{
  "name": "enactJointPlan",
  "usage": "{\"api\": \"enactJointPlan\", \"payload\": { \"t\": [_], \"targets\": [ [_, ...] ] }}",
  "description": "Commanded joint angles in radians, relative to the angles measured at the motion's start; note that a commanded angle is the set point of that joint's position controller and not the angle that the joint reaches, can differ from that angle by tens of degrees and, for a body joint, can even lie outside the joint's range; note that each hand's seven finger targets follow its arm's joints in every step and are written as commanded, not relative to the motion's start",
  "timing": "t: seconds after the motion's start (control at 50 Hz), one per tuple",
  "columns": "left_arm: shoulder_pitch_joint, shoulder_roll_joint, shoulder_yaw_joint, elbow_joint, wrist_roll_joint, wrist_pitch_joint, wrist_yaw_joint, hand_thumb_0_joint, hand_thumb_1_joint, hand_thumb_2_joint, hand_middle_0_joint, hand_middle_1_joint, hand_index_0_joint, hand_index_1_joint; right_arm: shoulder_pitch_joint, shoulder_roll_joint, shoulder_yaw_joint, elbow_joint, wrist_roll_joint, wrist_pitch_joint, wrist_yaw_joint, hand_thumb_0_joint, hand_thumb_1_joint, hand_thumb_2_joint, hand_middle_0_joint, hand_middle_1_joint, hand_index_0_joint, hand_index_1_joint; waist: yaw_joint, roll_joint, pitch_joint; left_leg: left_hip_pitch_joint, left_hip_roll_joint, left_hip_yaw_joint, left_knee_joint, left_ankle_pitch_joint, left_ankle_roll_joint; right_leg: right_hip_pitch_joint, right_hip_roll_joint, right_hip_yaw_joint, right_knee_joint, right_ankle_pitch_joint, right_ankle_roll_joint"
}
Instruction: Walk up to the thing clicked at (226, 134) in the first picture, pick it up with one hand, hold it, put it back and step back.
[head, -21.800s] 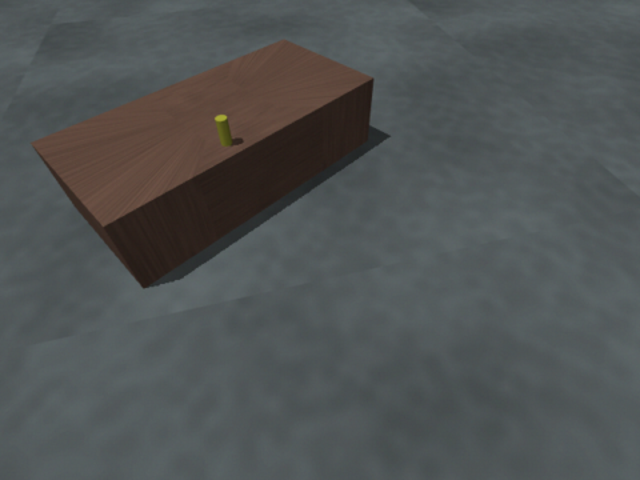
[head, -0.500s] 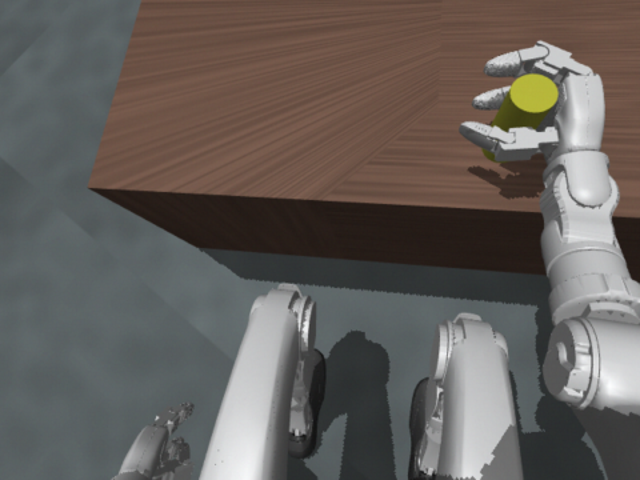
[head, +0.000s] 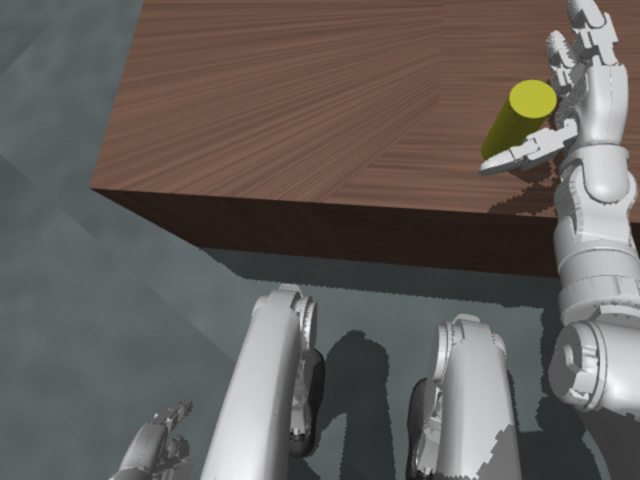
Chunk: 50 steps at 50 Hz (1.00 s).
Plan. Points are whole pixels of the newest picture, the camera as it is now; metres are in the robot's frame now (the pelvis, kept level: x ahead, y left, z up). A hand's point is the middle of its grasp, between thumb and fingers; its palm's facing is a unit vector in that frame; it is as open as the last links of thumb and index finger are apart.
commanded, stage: withdraw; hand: right
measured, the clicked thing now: (513, 128) +0.53 -0.13 -0.02
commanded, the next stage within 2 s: rise in 0.14 s
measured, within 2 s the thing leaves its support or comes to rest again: neither
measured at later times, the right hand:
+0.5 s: hand out of the picture +0.55 -0.22 +0.13, palm faces +0.05 +0.96 -0.27, open 17.4 cm
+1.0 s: hand out of the picture +0.40 -0.22 +0.19, palm faces +0.13 +0.95 -0.28, open 17.2 cm
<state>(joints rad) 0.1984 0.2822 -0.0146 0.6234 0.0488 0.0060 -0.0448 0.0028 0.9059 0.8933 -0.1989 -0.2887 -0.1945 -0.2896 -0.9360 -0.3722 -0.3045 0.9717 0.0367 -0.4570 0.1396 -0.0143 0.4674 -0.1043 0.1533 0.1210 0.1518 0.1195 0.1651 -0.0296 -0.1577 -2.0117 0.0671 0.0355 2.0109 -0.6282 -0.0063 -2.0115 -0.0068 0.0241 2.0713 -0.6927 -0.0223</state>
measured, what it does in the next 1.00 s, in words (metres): rises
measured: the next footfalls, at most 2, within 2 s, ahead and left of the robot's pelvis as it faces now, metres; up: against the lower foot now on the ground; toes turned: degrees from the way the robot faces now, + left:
none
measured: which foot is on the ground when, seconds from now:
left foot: down 0.00-1.00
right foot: down 0.00-1.00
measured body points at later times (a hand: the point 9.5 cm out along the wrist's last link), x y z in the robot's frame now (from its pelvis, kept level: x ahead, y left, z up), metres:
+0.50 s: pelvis +0.02 +0.00 +0.14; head +0.21 -0.03 +0.55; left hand +0.05 +0.27 +0.03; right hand +0.54 -0.27 +0.15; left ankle +0.10 +0.13 -0.40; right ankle +0.07 -0.11 -0.40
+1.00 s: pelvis +0.07 -0.01 +0.28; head +0.15 -0.04 +0.73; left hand +0.12 +0.25 +0.17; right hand +0.39 -0.27 +0.21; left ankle +0.10 +0.13 -0.40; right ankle +0.07 -0.11 -0.40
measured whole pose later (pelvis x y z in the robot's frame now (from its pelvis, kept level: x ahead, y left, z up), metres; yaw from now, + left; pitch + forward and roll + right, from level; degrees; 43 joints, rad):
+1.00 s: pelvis +0.07 -0.01 +0.28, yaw +0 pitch +15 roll +3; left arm 0.34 0.23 -0.03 0.64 -0.05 0.07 0.08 0.00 0.90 0.90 -0.21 -0.30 -0.20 -0.30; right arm -0.29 -0.31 -0.16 0.85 -0.01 -0.01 -0.12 -0.01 0.49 -0.08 0.06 0.06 0.06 0.06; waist 0.09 0.00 -0.10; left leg -0.76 0.01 0.05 0.88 -0.38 -0.02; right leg -0.77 -0.04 0.00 0.97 -0.47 -0.02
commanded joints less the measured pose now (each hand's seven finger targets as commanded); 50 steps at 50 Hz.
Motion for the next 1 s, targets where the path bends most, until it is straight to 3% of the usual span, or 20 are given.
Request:
{"api": "enactJointPlan", "payload": {
  "t": [0.0, 0.12, 0.22, 0.24, 0.26, 0.28, 0.3, 0.36, 0.38, 0.42, 0.5, 0.58, 0.64, 0.72, 0.8, 0.82, 0.86, 0.9, 0.94, 0.98],
  "targets": [
    [0.194, 0.205, 0.085, -0.059, -0.016, -0.008, 0.031, 0.0, 0.907, 0.888, -0.186, -0.283, -0.188, -0.28, -0.506, -0.301, -0.061, -0.318, 0.015, -0.033, -0.009, 0.0, 0.581, -0.041, 0.065, 0.049, 0.067, 0.049, 0.005, -0.127, -0.828, 0.554, -0.035, 0.0, -0.295, 0.181, 0.044, 0.535, 0.015, 0.013, -0.351, 0.157, -0.002],
    [0.205, 0.193, 0.073, -0.042, -0.041, -0.014, 0.06, 0.0, 0.918, 0.87, -0.181, -0.275, -0.19, -0.265, -0.484, -0.322, -0.088, -0.185, 0.046, 0.051, 0.041, 0.0, 0.581, -0.034, 0.061, 0.045, 0.062, 0.045, 0.045, -0.048, -0.709, 0.634, -0.041, -0.006, -0.4, 0.208, 0.035, 0.544, 0.006, 0.011, -0.398, 0.182, -0.014],
    [0.216, 0.177, 0.064, -0.022, -0.039, -0.03, 0.059, 0.0, 0.917, 0.846, -0.183, -0.263, -0.196, -0.25, -0.464, -0.26, -0.041, -0.027, 0.051, 0.075, 0.086, 0.0, 0.546, -0.034, 0.061, 0.04, 0.059, 0.039, 0.067, -0.044, -0.544, 0.59, -0.046, -0.007, -0.455, 0.188, 0.04, 0.536, -0.001, 0.019, -0.44, 0.167, -0.019],
    [0.221, 0.179, 0.061, -0.018, -0.036, -0.032, 0.057, 0.0, 0.906, 0.9, -0.19, -0.316, -0.2, -0.306, -0.469, -0.265, -0.042, -0.015, 0.051, 0.073, 0.089, 0.0, 0.466, -0.085, 0.05, 0.053, 0.064, 0.053, 0.065, -0.051, -0.531, 0.579, -0.047, -0.009, -0.458, 0.191, 0.041, 0.545, -0.003, 0.02, -0.444, 0.174, -0.017],
    [0.235, 0.173, 0.052, -0.021, -0.038, 0.001, 0.052, 0.0, 0.89, 0.913, -0.197, -0.317, -0.197, -0.317, -0.362, -0.435, -0.037, 0.132, -0.114, 0.157, 0.03, 0.0, 0.445, -0.08, 0.048, 0.055, 0.062, 0.055, -0.005, -0.086, -0.553, 0.661, -0.055, -0.012, -0.537, 0.141, 0.044, 0.671, -0.007, 0.015, -0.563, 0.148, -0.008],
    [0.243, 0.174, 0.052, -0.05, -0.042, 0.018, 0.047, 0.0, 0.893, 0.912, -0.195, -0.315, -0.195, -0.315, -0.439, -0.383, -0.006, 0.033, -0.1, 0.18, 0.011, 0.0, 0.51, -0.069, 0.047, 0.057, 0.06, 0.057, 0.028, -0.101, -0.57, 0.674, -0.055, -0.009, -0.551, 0.17, 0.042, 0.698, -0.013, 0.031, -0.58, 0.17, -0.004],
    [0.252, 0.17, 0.052, -0.052, -0.039, 0.032, 0.042, 0.0, 0.893, 0.905, -0.195, -0.309, -0.195, -0.309, -0.523, -0.389, -0.006, -0.018, -0.108, 0.19, -0.002, 0.0, 0.558, -0.062, 0.045, 0.059, 0.058, 0.058, 0.016, -0.131, -0.618, 0.701, -0.056, -0.011, -0.562, 0.191, 0.043, 0.73, -0.011, 0.033, -0.595, 0.193, -0.002],
    [0.261, 0.183, 0.055, -0.071, -0.042, 0.059, 0.035, 0.0, 0.905, 0.899, -0.19, -0.309, -0.198, -0.302, -0.501, -0.486, -0.038, -0.052, -0.152, 0.233, -0.037, 0.0, 0.551, -0.061, 0.046, 0.058, 0.059, 0.058, -0.01, -0.188, -0.702, 0.763, -0.064, 0.005, -0.592, 0.276, 0.044, 0.918, -0.027, 0.055, -0.649, 0.343, 0.015],
    [0.276, 0.186, 0.055, -0.076, -0.043, 0.068, 0.035, 0.0, 0.915, 0.891, -0.188, -0.31, -0.201, -0.296, -0.538, -0.57, -0.076, -0.114, -0.165, 0.238, -0.055, 0.0, 0.538, -0.061, 0.046, 0.057, 0.059, 0.057, -0.026, -0.188, -0.751, 0.829, -0.065, 0.0, -0.615, 0.301, 0.041, 0.947, -0.028, 0.046, -0.656, 0.373, 0.012],
    [0.283, 0.174, 0.051, -0.076, -0.049, 0.081, 0.042, 0.0, 0.884, 0.894, -0.199, -0.296, -0.199, -0.295, -0.499, -0.592, -0.093, -0.115, -0.175, 0.256, -0.091, 0.0, 0.478, -0.136, 0.068, 0.078, 0.068, 0.078, -0.027, -0.186, -0.76, 0.91, -0.071, -0.002, -0.67, 0.345, 0.038, 1.017, -0.031, 0.031, -0.691, 0.431, 0.011],
    [0.288, 0.16, 0.052, -0.047, -0.055, 0.081, 0.062, 0.0, 0.895, 0.901, -0.2, -0.299, -0.2, -0.299, -0.417, -0.49, -0.057, 0.008, -0.171, 0.284, -0.153, 0.0, 0.511, -0.076, 0.055, 0.058, 0.055, 0.058, 0.018, -0.128, -0.557, 0.964, -0.081, 0.006, -0.8, 0.314, 0.034, 1.016, -0.031, 0.028, -0.805, 0.346, 0.005],
    [0.29, 0.156, 0.044, -0.028, -0.056, 0.077, 0.076, 0.0, 0.895, 0.9, -0.2, -0.298, -0.2, -0.298, -0.214, -0.392, -0.013, 0.143, -0.156, 0.31, -0.177, 0.0, 0.519, -0.072, 0.055, 0.057, 0.055, 0.057, 0.0, -0.127, -0.448, 0.967, -0.089, 0.028, -0.875, 0.347, 0.041, 1.152, -0.045, 0.055, -0.907, 0.423, 0.019],
    [0.287, 0.147, 0.046, -0.033, -0.059, 0.075, 0.08, 0.0, 0.895, 0.901, -0.2, -0.299, -0.2, -0.298, -0.118, -0.315, 0.024, 0.146, -0.134, 0.336, -0.185, 0.0, 0.533, -0.064, 0.053, 0.055, 0.053, 0.055, -0.013, -0.119, -0.382, 1.032, -0.097, 0.032, -0.939, 0.372, 0.046, 1.198, -0.05, 0.056, -0.987, 0.458, 0.023],
    [0.271, 0.146, 0.053, -0.047, -0.074, 0.071, 0.089, 0.0, 0.895, 0.901, -0.2, -0.299, -0.2, -0.299, 0.016, -0.249, 0.071, 0.025, -0.1, 0.365, -0.198, 0.0, 0.497, -0.084, 0.057, 0.061, 0.057, 0.061, -0.04, -0.119, -0.376, 1.165, -0.101, 0.036, -1.027, 0.409, 0.047, 1.305, -0.049, 0.047, -1.08, 0.497, 0.026],
    [0.25, 0.136, 0.056, -0.06, -0.089, 0.061, 0.11, 0.0, 0.895, 0.901, -0.2, -0.299, -0.2, -0.298, 0.118, -0.273, 0.057, -0.183, -0.076, 0.377, -0.236, 0.0, 0.486, -0.091, 0.058, 0.063, 0.058, 0.063, -0.07, -0.131, -0.389, 1.309, -0.097, 0.035, -1.109, 0.451, 0.045, 1.411, -0.046, 0.034, -1.163, 0.529, 0.027],
    [0.236, 0.129, 0.051, -0.07, -0.093, 0.056, 0.114, 0.0, 0.895, 0.901, -0.2, -0.299, -0.2, -0.298, 0.195, -0.243, 0.065, -0.194, -0.069, 0.381, -0.244, 0.0, 0.504, -0.08, 0.056, 0.06, 0.056, 0.06, -0.079, -0.119, -0.362, 1.327, -0.096, 0.037, -1.122, 0.459, 0.046, 1.433, -0.049, 0.043, -1.192, 0.544, 0.031],
    [0.241, 0.12, 0.053, -0.053, -0.092, 0.051, 0.127, 0.0, 0.895, 0.9, -0.2, -0.298, -0.2, -0.298, 0.213, -0.234, 0.069, -0.307, -0.055, 0.379, -0.263, 0.0, 0.498, -0.084, 0.057, 0.061, 0.057, 0.061, -0.091, -0.151, -0.374, 1.39, -0.092, 0.031, -1.159, 0.495, 0.047, 1.492, -0.042, 0.023, -1.215, 0.584, 0.032],
    [0.218, 0.111, 0.048, -0.063, -0.093, 0.041, 0.14, 0.0, 0.895, 0.9, -0.2, -0.298, -0.2, -0.298, 0.361, -0.161, 0.099, -0.304, -0.044, 0.396, -0.275, 0.0, 0.478, -0.096, 0.059, 0.064, 0.059, 0.064, -0.089, -0.112, -0.287, 1.401, -0.094, 0.036, -1.188, 0.489, 0.047, 1.512, -0.047, 0.03, -1.259, 0.588, 0.038],
    [0.196, 0.102, 0.046, -0.067, -0.093, 0.035, 0.151, 0.0, 0.895, 0.9, -0.199, -0.298, -0.2, -0.297, 0.401, -0.139, 0.109, -0.363, -0.035, 0.399, -0.286, 0.0, 0.506, -0.08, 0.056, 0.06, 0.056, 0.06, -0.102, -0.129, -0.258, 1.437, -0.085, 0.03, -1.22, 0.472, 0.047, 1.53, -0.041, 0.018, -1.292, 0.542, 0.038],
    [0.173, 0.096, 0.048, -0.076, -0.09, 0.026, 0.157, 0.0, 0.895, 0.9, -0.199, -0.298, -0.2, -0.297, 0.527, -0.064, 0.158, -0.375, -0.026, 0.413, -0.285, 0.0, 0.497, -0.085, 0.057, 0.061, 0.057, 0.061, -0.102, -0.092, -0.211, 1.471, -0.085, 0.039, -1.239, 0.486, 0.045, 1.548, -0.04, 0.016, -1.32, 0.565, 0.04]
  ]
}}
